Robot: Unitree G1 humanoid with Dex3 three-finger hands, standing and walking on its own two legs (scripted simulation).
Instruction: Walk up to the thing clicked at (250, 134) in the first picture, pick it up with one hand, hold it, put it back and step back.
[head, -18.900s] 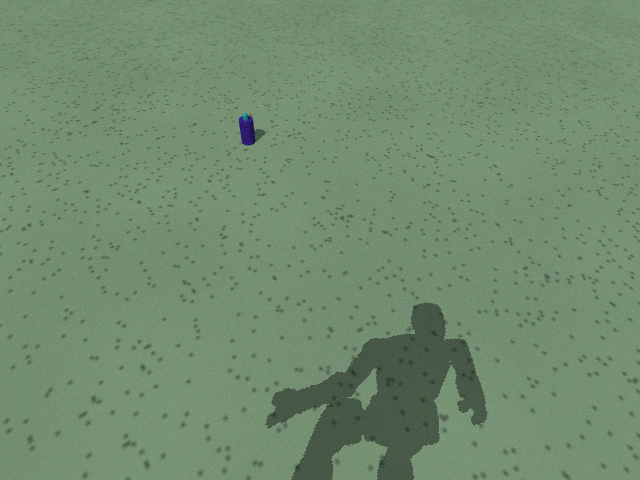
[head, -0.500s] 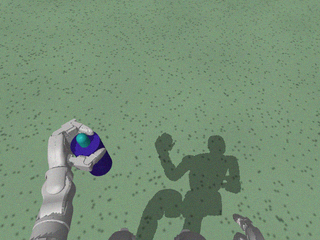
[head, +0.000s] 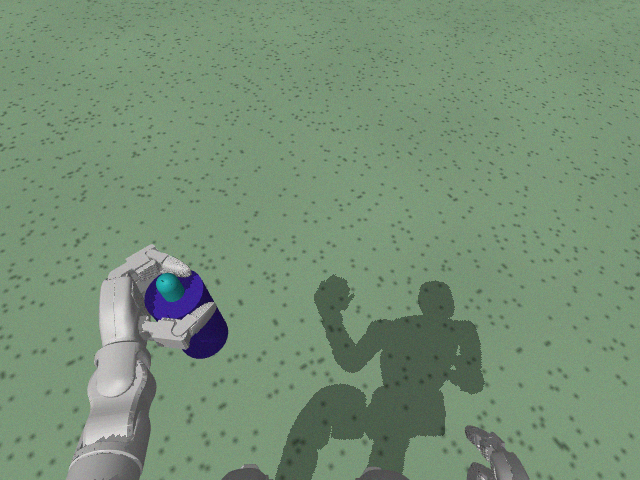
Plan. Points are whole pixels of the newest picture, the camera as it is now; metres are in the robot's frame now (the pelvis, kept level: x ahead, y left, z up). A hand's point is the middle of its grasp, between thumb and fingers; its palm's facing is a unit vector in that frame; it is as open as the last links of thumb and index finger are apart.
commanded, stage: hold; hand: left
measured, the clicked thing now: (186, 310) +0.33 +0.17 -0.02
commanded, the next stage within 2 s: none
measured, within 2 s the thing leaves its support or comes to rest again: neither
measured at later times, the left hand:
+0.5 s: hand (173, 299) +0.32 +0.18 +0.04, palm faces +0.21 -0.98 -0.02, open 8.0 cm
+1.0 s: hand (177, 296) +0.32 +0.17 +0.04, palm faces +0.19 -0.98 -0.03, open 8.0 cm
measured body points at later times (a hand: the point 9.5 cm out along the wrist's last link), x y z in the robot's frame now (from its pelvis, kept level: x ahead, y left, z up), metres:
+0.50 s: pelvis +0.00 +0.00 +0.00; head +0.04 +0.01 +0.45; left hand +0.31 +0.23 +0.04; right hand +0.13 -0.24 -0.10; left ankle +0.01 +0.11 -0.70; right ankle +0.00 -0.11 -0.70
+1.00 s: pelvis +0.00 +0.00 +0.01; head +0.04 +0.00 +0.45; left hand +0.31 +0.22 +0.04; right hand +0.12 -0.25 -0.11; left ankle +0.01 +0.11 -0.70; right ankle +0.00 -0.12 -0.70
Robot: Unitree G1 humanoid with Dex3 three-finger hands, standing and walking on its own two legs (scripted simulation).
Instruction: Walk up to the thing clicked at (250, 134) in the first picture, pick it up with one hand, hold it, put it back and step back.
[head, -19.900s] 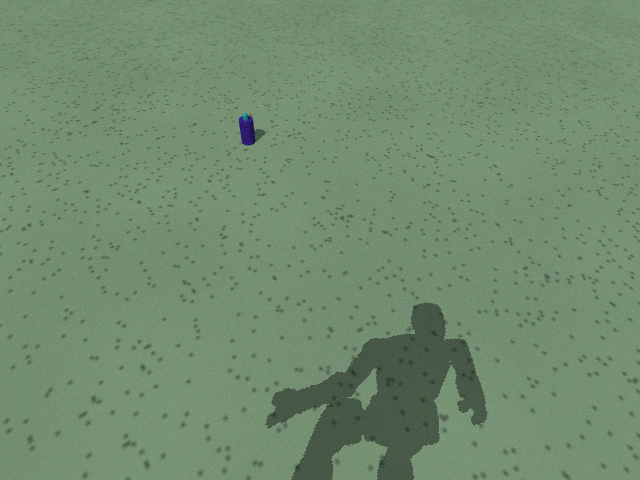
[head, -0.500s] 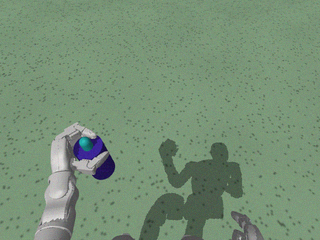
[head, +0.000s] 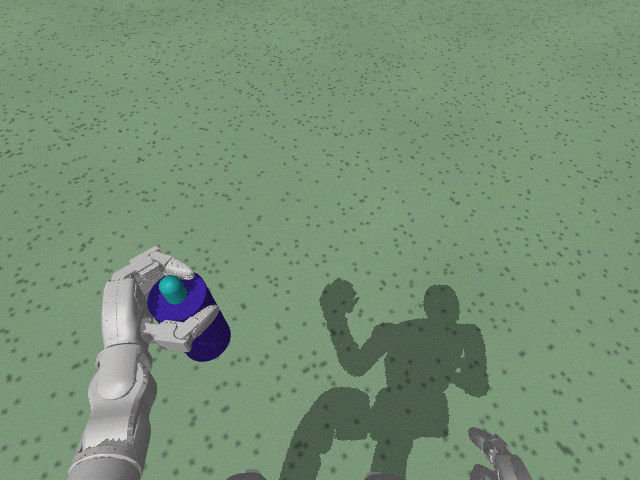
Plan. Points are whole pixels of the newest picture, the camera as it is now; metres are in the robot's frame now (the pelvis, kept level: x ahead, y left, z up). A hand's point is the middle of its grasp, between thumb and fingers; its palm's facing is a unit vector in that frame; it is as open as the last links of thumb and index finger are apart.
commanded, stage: hold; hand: left
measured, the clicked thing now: (189, 313) +0.33 +0.17 -0.01
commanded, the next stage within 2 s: crouch in 1.22 s
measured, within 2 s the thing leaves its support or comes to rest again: neither
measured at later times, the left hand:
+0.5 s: hand (179, 293) +0.33 +0.18 +0.03, palm faces +0.19 -0.98 -0.03, open 8.0 cm
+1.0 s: hand (177, 291) +0.33 +0.18 +0.04, palm faces +0.19 -0.98 -0.03, open 8.0 cm
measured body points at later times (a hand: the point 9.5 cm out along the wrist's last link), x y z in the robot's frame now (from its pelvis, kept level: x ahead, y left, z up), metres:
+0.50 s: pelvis +0.00 +0.00 +0.00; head +0.05 +0.00 +0.45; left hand +0.32 +0.23 +0.04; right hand +0.12 -0.25 -0.11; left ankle +0.01 +0.12 -0.71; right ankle +0.00 -0.11 -0.71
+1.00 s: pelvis +0.00 +0.00 +0.00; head +0.04 +0.01 +0.45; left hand +0.32 +0.23 +0.04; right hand +0.12 -0.25 -0.12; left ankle +0.01 +0.12 -0.71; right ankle +0.00 -0.11 -0.71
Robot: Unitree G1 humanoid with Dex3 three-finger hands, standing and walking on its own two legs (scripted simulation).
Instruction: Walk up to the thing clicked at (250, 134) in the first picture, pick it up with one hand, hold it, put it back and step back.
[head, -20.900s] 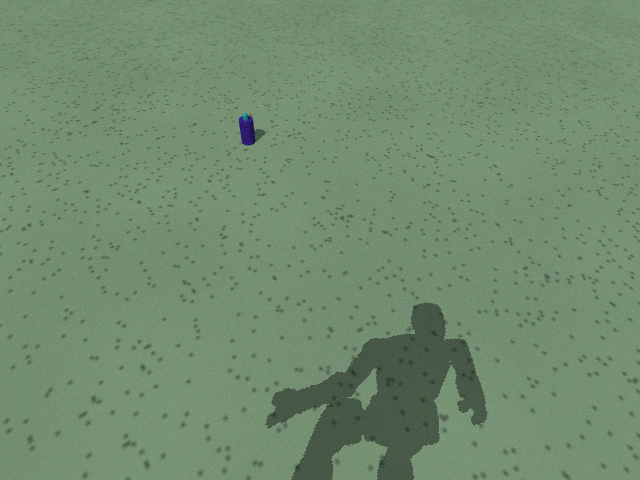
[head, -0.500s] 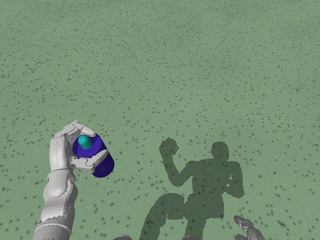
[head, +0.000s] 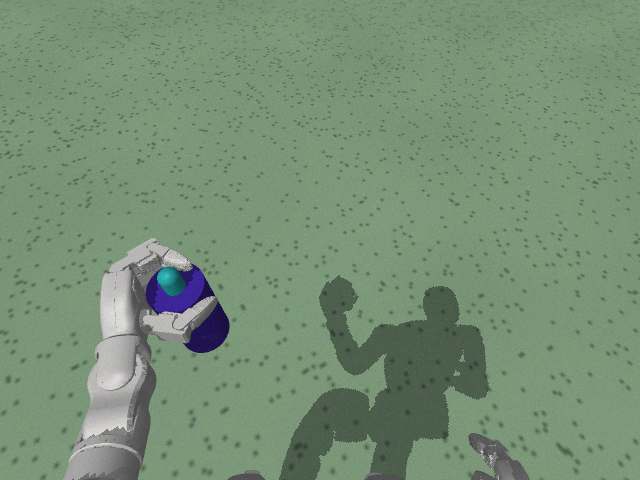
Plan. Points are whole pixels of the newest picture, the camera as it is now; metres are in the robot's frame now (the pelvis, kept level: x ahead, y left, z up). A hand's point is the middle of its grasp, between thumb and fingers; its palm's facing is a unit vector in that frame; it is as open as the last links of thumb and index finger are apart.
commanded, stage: hold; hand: left
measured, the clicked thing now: (187, 304) +0.34 +0.17 +0.00
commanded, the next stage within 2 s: crouch in 0.22 s
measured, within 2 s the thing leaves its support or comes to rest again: neither
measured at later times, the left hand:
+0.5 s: hand (177, 297) +0.33 +0.18 +0.03, palm faces +0.19 -0.98 -0.02, open 8.0 cm
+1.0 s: hand (196, 332) +0.38 +0.21 -0.20, palm faces +0.24 -0.97 -0.04, open 7.9 cm
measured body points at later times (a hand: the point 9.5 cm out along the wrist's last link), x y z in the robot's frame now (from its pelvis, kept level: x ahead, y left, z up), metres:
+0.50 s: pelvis -0.01 +0.00 +0.00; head +0.04 +0.01 +0.44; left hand +0.31 +0.23 +0.03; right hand +0.11 -0.25 -0.12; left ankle +0.01 +0.12 -0.71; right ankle +0.00 -0.11 -0.71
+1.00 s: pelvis -0.04 +0.00 -0.17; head +0.13 +0.03 +0.24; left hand +0.37 +0.26 -0.20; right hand +0.05 -0.27 -0.30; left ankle +0.01 +0.12 -0.71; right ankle +0.00 -0.11 -0.71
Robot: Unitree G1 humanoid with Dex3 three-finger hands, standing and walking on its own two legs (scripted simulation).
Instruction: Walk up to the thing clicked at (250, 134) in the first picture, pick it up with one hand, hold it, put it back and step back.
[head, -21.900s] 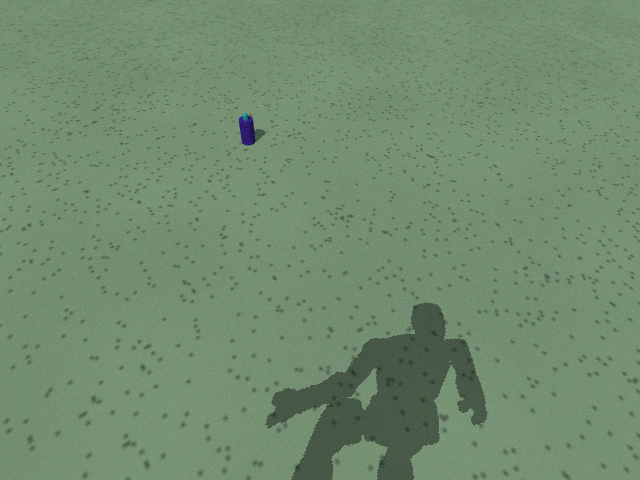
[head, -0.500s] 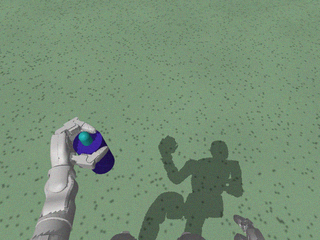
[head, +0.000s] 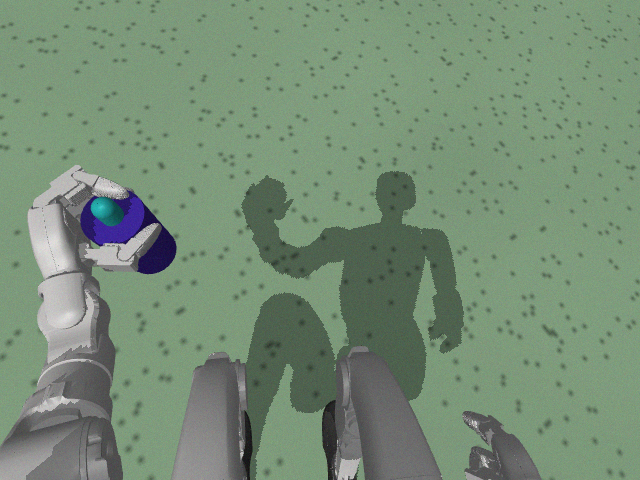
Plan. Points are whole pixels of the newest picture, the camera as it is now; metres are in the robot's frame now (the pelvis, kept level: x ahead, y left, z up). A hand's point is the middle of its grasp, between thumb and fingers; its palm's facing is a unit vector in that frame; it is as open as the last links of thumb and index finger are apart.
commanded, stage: crouch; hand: left
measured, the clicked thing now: (129, 230) +0.42 +0.22 -0.07
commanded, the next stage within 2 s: lower in 1.18 s
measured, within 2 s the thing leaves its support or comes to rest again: neither
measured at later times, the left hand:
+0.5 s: hand (141, 245) +0.46 +0.25 -0.22, palm faces +0.30 -0.95 -0.04, open 7.9 cm
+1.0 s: hand (152, 250) +0.49 +0.27 -0.33, palm faces +0.28 -0.96 -0.04, open 7.9 cm
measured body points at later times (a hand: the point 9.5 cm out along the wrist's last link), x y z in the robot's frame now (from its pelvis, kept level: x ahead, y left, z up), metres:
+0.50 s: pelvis -0.05 +0.00 -0.17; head +0.18 +0.05 +0.21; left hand +0.44 +0.30 -0.22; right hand +0.00 -0.28 -0.29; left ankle +0.05 +0.11 -0.53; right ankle +0.05 -0.11 -0.53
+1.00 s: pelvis -0.05 +0.01 -0.24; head +0.21 +0.08 +0.12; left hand +0.47 +0.32 -0.32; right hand -0.03 -0.27 -0.33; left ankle +0.05 +0.11 -0.53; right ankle +0.05 -0.11 -0.53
